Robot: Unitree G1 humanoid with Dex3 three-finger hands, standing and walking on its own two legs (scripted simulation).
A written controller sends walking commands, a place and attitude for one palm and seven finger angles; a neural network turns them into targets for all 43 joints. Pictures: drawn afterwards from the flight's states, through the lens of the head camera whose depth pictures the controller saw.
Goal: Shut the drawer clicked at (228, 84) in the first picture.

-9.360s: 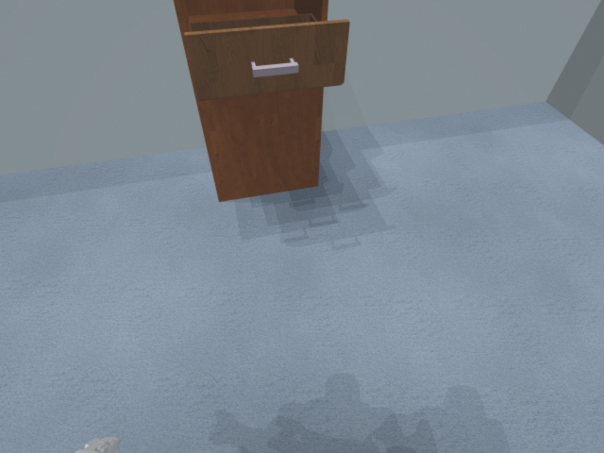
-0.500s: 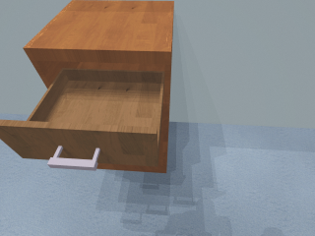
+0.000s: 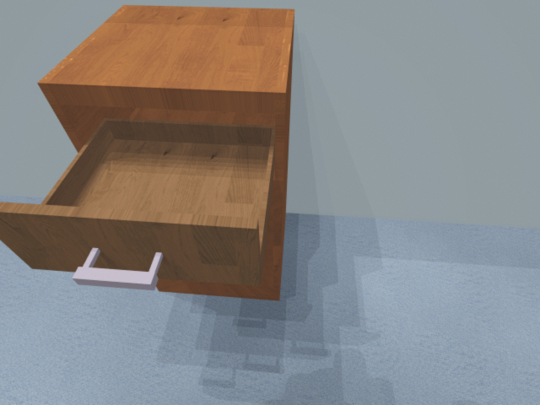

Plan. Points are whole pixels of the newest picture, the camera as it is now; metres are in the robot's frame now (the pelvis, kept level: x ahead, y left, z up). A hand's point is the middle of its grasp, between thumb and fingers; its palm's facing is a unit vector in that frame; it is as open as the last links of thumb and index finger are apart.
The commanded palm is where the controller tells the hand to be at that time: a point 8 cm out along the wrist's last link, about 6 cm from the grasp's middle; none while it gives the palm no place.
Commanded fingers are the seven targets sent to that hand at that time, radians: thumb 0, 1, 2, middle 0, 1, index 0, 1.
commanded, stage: look again from close up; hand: left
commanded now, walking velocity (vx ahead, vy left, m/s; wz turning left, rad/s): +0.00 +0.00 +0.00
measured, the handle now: (121, 267) +0.32 +0.27 +0.00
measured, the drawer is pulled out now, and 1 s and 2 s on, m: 0.29 0.29 0.29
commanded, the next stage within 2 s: raise the hand and make a fist in 0.48 s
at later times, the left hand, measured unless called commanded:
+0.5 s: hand out of the picture -0.03 +0.15 -0.17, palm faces +0.04 -0.98 -0.18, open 7.3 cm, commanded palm none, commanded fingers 0.00 0.90 0.90 -0.20 -0.30 -0.20 -0.30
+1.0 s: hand (168, 403) +0.13 +0.15 -0.02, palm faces -0.04 -1.00 +0.04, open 5.9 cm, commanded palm +0.10 +0.23 -0.02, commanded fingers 0.00 0.90 0.90 -0.64 -0.78 -0.64 -0.78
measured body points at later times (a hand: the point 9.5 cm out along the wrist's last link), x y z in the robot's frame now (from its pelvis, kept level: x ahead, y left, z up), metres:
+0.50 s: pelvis +0.00 -0.01 +0.00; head +0.01 -0.01 +0.45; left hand -0.03 +0.20 -0.16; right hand -0.04 -0.20 -0.17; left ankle -0.04 +0.11 -0.74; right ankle +0.00 -0.07 -0.74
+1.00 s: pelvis -0.04 +0.00 -0.06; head -0.02 +0.01 +0.39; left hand +0.13 +0.20 -0.02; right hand +0.22 -0.25 -0.05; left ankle -0.05 +0.11 -0.74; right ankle +0.00 -0.07 -0.74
